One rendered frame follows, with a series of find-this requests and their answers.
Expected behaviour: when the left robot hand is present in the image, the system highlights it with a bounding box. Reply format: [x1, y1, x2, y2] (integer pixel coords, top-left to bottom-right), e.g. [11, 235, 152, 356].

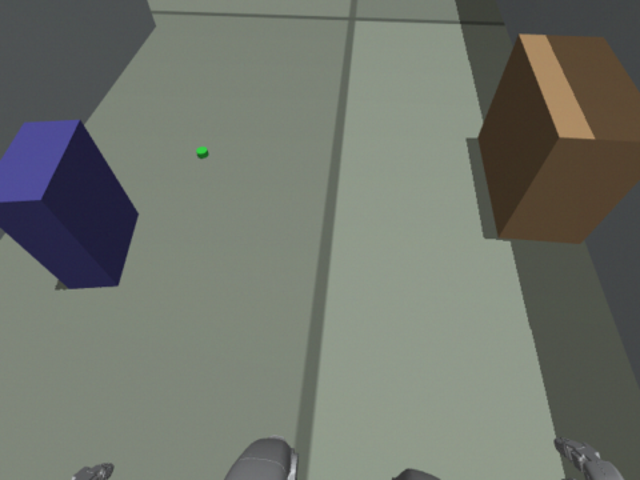
[72, 463, 114, 480]

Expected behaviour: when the right robot hand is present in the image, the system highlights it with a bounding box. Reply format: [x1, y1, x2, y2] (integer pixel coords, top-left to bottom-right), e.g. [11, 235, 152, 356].
[554, 437, 624, 480]

